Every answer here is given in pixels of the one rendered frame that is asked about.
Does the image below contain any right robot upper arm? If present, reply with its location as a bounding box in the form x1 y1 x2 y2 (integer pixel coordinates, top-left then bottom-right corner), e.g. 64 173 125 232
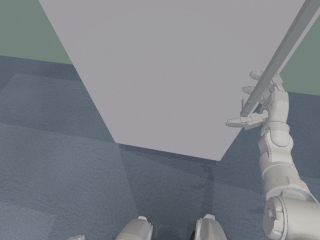
262 195 320 240

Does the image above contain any right robot thigh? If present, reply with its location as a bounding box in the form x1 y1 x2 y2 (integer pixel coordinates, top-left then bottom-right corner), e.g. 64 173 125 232
194 218 227 240

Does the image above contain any handle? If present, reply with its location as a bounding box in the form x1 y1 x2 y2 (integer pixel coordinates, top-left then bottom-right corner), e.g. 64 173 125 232
240 0 320 118

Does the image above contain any left robot shin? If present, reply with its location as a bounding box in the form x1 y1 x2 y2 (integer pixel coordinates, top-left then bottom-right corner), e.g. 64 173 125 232
138 216 147 221

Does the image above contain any fridge door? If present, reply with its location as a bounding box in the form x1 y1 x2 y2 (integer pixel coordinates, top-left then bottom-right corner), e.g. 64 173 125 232
38 0 320 161

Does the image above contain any right robot hand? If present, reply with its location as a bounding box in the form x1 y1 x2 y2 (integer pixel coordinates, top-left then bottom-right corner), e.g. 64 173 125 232
225 70 289 130

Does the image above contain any robot right forearm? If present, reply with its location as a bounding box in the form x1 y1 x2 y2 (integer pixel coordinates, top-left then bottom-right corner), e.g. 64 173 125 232
258 121 320 205

